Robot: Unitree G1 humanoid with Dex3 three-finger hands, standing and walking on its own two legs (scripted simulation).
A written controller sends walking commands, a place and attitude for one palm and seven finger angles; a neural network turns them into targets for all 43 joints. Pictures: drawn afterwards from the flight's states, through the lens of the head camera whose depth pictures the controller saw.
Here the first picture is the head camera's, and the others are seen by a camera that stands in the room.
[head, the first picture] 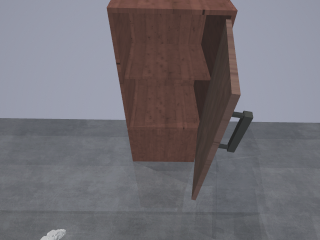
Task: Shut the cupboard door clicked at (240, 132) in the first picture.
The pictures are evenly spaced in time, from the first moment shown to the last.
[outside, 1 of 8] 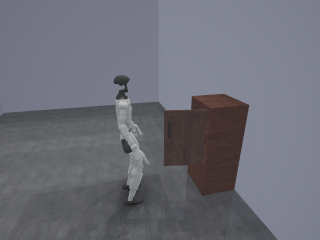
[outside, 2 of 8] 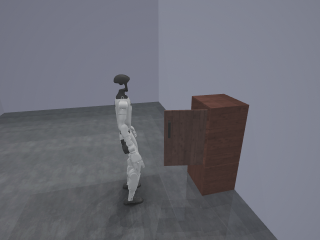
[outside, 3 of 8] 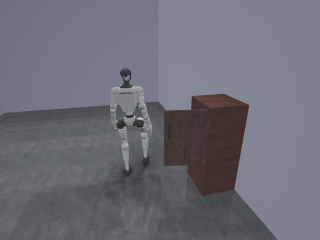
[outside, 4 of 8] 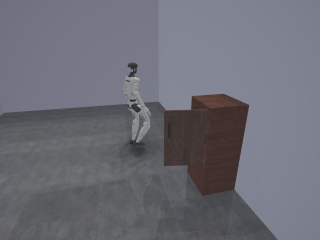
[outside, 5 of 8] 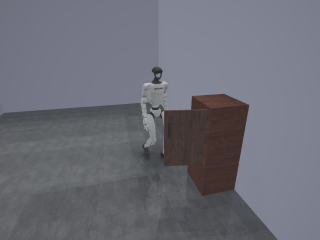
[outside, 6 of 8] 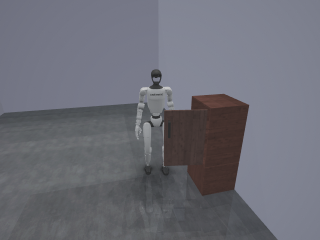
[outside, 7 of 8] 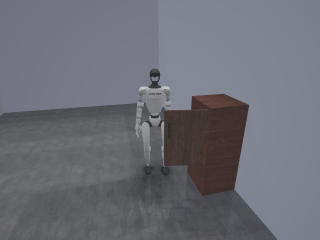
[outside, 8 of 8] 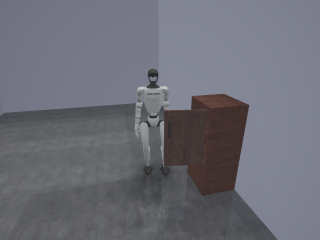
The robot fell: no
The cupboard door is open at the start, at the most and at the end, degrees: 79 79 79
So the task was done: no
